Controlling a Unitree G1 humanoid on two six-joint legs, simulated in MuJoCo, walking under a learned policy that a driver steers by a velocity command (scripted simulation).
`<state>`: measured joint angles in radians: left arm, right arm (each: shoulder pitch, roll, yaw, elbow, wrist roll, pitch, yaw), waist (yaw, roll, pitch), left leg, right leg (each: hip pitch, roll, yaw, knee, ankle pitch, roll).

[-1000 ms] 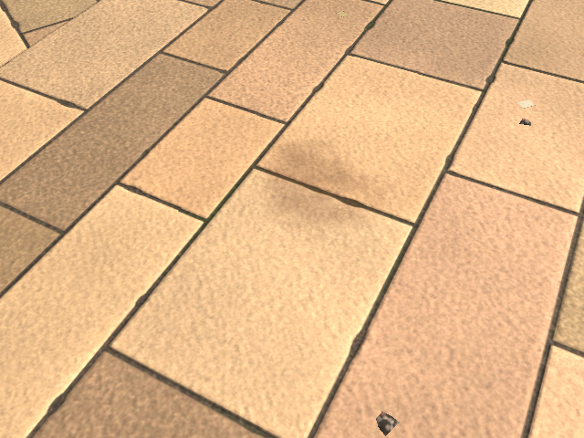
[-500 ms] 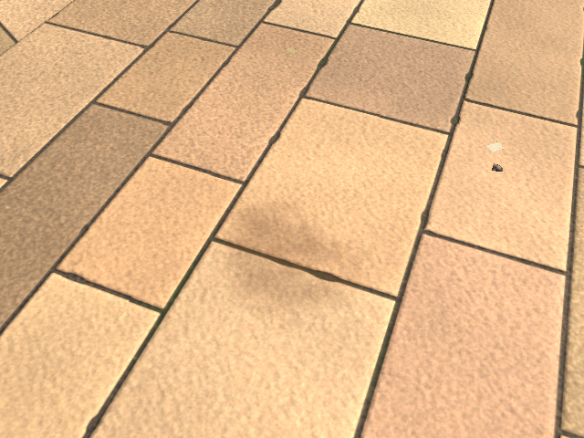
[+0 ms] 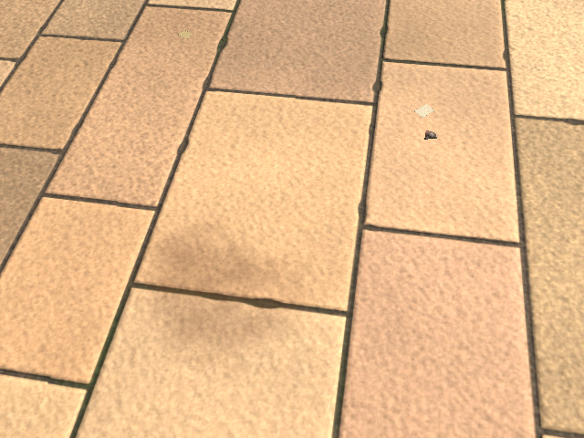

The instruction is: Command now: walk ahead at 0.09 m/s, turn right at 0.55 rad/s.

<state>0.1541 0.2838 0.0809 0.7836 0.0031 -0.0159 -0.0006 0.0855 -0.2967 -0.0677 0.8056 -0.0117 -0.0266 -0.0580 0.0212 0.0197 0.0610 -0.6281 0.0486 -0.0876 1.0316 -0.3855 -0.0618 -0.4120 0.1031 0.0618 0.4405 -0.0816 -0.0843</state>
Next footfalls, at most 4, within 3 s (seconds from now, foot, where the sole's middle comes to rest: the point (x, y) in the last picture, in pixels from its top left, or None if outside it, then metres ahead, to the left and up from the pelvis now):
0.24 left None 0.14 0.16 -0.77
0.62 right None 0.11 -0.14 -0.77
0.92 left None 0.12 0.14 -0.77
1.66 left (343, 383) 0.53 -0.04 -0.77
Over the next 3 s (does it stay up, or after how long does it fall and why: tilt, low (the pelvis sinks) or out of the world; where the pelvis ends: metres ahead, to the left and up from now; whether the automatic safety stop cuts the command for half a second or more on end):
stays up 1.03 -0.30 0.01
